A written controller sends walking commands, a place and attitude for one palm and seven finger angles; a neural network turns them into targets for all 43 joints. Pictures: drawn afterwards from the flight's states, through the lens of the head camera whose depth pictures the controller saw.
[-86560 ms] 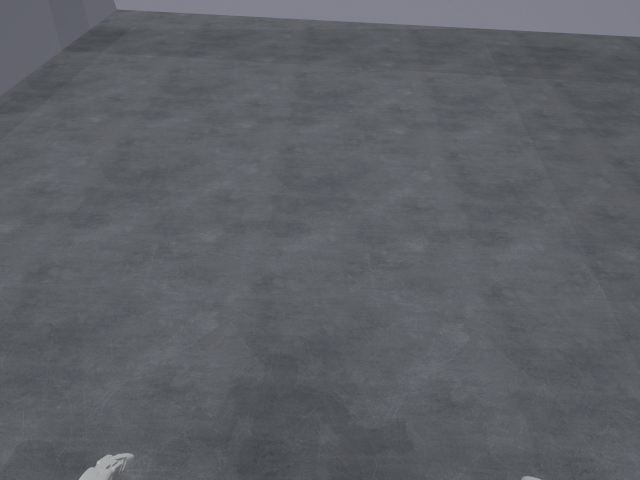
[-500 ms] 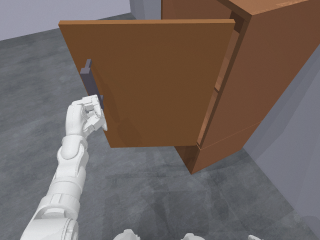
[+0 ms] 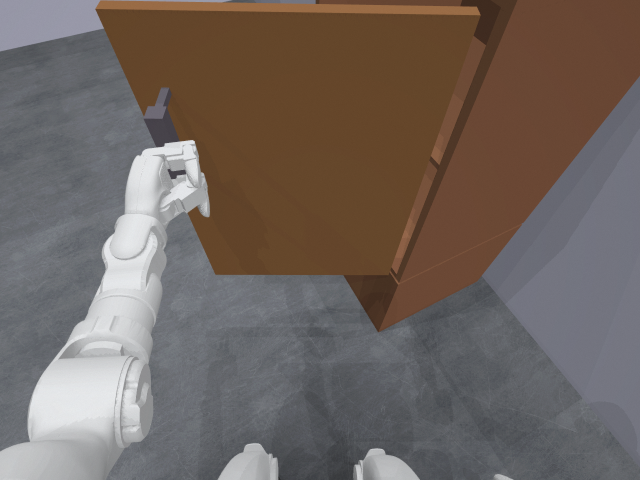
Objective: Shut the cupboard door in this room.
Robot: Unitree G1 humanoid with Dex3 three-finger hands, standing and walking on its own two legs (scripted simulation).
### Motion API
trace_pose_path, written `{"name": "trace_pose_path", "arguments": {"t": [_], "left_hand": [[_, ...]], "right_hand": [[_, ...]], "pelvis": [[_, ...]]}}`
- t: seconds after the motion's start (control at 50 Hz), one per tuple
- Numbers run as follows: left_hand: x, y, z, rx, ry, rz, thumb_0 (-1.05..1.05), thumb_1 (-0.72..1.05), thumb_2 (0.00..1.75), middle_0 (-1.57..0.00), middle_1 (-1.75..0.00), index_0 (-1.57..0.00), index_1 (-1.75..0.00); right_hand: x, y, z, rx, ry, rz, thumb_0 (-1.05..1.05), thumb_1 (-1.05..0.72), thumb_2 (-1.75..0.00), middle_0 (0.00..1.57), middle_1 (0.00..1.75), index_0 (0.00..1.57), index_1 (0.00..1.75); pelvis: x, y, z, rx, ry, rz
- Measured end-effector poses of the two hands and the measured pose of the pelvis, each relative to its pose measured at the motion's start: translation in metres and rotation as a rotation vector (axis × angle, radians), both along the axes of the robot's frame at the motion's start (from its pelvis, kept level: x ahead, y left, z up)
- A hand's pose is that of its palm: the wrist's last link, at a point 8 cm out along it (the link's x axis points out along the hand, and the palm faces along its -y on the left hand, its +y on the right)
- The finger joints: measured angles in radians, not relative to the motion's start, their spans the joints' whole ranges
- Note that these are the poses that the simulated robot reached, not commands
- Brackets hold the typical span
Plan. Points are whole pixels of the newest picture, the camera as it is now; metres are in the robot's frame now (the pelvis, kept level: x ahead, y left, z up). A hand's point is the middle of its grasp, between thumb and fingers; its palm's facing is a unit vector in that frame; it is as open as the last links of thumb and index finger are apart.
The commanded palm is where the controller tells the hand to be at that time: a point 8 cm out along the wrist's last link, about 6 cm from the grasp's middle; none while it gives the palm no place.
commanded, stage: push the door shut along its arc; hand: left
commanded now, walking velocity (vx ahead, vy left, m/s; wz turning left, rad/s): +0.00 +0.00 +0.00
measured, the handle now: (177, 148) +0.53 +0.18 +0.08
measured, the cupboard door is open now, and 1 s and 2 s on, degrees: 63 51 42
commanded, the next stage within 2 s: pull the fist back off the door in 1.28 s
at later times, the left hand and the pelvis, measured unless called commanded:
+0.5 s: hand (228, 154) +0.51 +0.11 +0.09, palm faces -0.22 -0.98 -0.02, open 3.1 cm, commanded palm +0.51 +0.16 +0.08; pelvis -0.01 +0.01 -0.01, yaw -1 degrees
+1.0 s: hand (253, 126) +0.57 +0.08 +0.09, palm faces -0.31 -0.95 -0.03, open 2.9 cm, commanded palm +0.58 +0.12 +0.08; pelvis -0.01 +0.01 -0.03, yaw -2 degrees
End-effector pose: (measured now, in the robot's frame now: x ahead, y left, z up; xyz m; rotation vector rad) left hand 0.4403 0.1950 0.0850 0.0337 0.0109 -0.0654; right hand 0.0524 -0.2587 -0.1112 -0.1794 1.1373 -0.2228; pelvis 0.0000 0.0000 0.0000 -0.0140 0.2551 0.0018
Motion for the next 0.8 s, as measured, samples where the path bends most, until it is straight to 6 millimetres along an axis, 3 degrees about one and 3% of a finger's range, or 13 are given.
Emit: {"name": "trace_pose_path", "arguments": {"t": [0.36,0.8], "left_hand": [[0.049,-0.013,0.0,-0.008,0.02,-0.1,0.02,0.9,0.9,-1.3,-1.5,-1.3,-1.5],[0.107,-0.059,0.008,-0.013,0.037,-0.217,0.02,0.89,0.91,-1.3,-1.5,-1.3,-1.5]], "right_hand": [[-0.059,0.001,-0.003,-0.036,0.142,-0.072,0.01,-0.91,-0.89,0.2,0.3,0.2,0.3],[-0.104,0.011,-0.01,-0.033,0.228,-0.14,0.01,-0.91,-0.89,0.2,0.3,0.2,0.3]], "pelvis": [[-0.004,0.007,-0.011,-0.018,0.072,-0.006],[-0.009,0.008,-0.026,-0.028,0.154,-0.026]]}}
